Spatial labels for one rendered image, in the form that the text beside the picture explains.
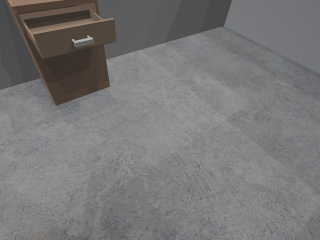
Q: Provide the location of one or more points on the cabinet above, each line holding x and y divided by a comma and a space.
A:
68, 76

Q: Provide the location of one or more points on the drawer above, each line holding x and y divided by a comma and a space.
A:
52, 34

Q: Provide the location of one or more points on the handle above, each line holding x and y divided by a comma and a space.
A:
83, 42

